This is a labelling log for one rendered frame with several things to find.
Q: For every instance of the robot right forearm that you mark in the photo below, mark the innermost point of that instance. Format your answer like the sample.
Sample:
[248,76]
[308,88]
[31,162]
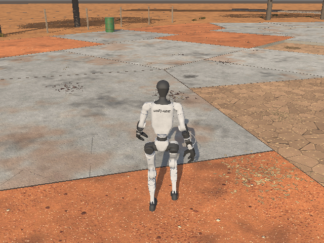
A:
[187,138]

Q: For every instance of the right robot upper arm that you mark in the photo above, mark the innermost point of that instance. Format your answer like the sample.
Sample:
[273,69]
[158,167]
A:
[180,115]

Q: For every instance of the left robot upper arm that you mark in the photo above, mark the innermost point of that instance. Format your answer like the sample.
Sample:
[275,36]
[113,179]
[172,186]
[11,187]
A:
[143,115]

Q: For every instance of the robot right hand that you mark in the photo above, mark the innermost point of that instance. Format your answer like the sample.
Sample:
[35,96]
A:
[192,154]

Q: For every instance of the robot left hand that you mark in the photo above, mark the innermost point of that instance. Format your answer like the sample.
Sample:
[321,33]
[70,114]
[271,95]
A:
[143,134]

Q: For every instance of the robot right shin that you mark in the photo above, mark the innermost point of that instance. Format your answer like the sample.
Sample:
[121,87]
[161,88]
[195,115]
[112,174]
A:
[173,174]

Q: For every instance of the robot left forearm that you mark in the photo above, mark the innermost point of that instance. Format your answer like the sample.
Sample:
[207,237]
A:
[139,130]

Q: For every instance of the robot left thigh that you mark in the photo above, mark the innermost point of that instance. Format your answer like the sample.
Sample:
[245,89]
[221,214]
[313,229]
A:
[150,156]

